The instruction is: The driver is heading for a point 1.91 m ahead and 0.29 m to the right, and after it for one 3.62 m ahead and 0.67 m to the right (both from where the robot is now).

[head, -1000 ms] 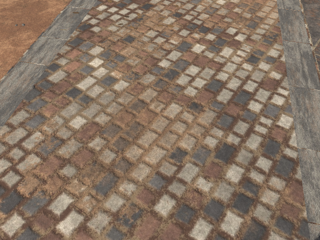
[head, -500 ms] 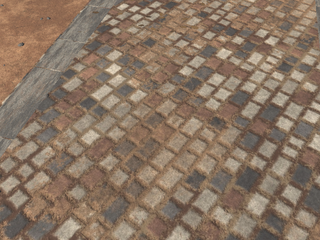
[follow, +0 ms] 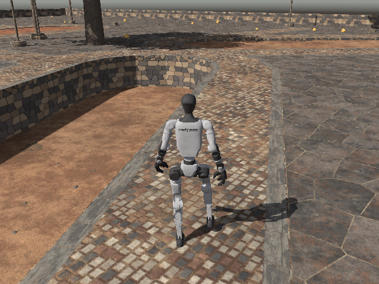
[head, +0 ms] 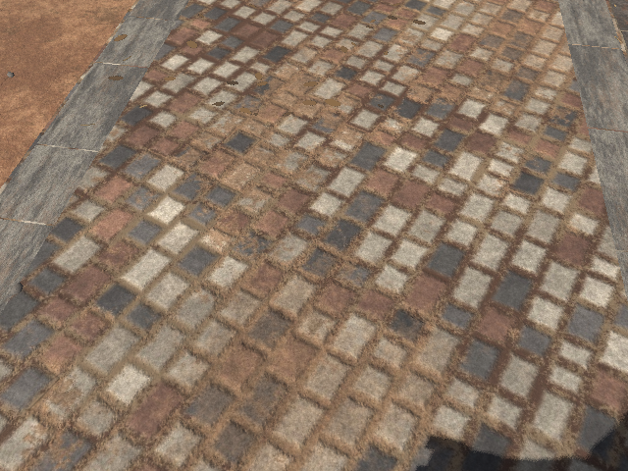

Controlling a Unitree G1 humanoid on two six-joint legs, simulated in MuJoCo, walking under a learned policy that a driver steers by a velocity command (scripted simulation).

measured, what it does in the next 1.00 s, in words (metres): walks ahead: right foot, then left foot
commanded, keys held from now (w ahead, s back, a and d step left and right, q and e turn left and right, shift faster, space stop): w+q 0.50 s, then w+e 0.50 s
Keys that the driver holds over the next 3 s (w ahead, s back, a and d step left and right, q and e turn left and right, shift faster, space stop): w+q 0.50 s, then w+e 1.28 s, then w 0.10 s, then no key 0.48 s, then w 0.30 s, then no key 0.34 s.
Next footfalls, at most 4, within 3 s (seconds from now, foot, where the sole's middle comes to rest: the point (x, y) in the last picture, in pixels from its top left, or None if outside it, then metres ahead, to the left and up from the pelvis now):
0.22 right None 0.31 -0.16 -0.79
0.72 left None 0.52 0.18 -0.79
1.26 right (311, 333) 0.84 -0.03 -0.79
1.74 left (255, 233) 1.17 0.10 -0.79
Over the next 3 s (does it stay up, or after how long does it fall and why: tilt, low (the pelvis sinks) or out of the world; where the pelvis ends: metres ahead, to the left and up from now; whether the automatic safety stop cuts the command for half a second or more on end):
stays up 1.31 -0.17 -0.01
